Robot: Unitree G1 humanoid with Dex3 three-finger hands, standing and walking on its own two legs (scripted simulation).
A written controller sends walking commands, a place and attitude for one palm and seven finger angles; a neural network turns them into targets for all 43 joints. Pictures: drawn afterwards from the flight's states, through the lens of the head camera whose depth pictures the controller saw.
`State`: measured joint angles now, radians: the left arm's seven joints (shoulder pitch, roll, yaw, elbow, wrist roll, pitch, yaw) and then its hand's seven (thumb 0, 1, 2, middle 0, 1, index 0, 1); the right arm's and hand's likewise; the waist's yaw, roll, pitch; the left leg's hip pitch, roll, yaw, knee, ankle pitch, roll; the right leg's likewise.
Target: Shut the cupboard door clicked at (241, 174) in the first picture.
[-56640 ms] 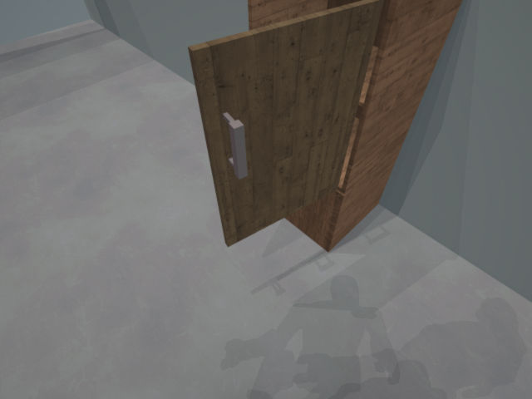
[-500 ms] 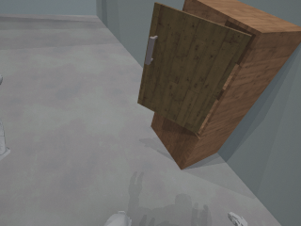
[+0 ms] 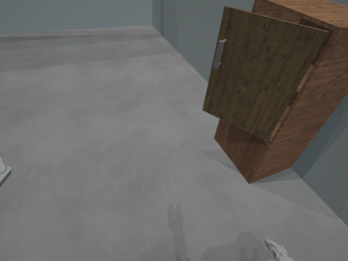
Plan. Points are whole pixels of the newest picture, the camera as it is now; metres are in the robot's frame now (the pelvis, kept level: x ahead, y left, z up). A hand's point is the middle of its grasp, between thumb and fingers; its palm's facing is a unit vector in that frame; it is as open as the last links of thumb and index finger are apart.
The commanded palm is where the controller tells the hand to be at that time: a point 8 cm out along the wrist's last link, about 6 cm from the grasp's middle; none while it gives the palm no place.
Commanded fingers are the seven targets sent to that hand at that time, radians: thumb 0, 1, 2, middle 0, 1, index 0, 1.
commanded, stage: stop stepping back and stand still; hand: left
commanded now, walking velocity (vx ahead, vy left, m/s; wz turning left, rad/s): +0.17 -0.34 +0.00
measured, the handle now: (220, 53) +1.05 -0.13 +0.05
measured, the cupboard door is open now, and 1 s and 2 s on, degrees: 31 31 31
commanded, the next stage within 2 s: let the arm hang, fingers relaxed in 0.90 s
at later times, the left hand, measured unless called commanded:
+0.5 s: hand (46, 166) +0.23 +0.26 +0.16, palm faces +0.37 -0.81 -0.45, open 7.4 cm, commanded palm +0.15 +0.31 +0.18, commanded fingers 0.00 0.90 0.90 -0.20 -0.30 -0.20 -0.30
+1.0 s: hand (56, 157) +0.25 +0.26 +0.16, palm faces +0.35 -0.79 -0.50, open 7.4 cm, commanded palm none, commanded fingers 0.00 0.90 0.90 -0.20 -0.30 -0.20 -0.30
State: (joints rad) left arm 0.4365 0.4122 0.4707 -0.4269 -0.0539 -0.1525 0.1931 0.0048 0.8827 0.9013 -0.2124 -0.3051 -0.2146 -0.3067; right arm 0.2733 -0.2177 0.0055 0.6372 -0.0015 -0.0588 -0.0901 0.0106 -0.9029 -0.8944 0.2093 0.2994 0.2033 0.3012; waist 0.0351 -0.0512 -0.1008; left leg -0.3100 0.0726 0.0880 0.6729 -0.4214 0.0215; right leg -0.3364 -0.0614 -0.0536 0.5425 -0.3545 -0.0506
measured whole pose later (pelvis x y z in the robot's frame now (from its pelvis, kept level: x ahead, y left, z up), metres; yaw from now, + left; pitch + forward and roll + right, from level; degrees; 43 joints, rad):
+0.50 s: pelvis +0.00 +0.01 -0.01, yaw -2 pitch +1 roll -3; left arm 0.52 0.43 0.42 -0.54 -0.05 -0.15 0.17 0.01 0.89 0.90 -0.21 -0.30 -0.21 -0.31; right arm 0.20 -0.18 0.01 0.64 0.02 -0.04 -0.04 0.01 -0.90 -0.89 0.21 0.30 0.20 0.30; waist -0.03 0.01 0.03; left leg -0.39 0.10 0.03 0.84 -0.47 -0.01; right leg -0.24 0.00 -0.11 0.58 -0.35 -0.01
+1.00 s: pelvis +0.03 +0.01 +0.00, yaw -3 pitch +1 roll +0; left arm 0.59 0.43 0.42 -0.51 -0.04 -0.20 0.16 0.01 0.88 0.90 -0.22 -0.31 -0.22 -0.31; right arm 0.19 -0.19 0.00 0.61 0.02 -0.04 -0.07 0.01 -0.91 -0.89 0.21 0.30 0.20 0.30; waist -0.02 -0.01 0.01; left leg -0.27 0.05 0.07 0.55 -0.30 -0.01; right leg -0.20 -0.01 -0.06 0.52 -0.35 -0.01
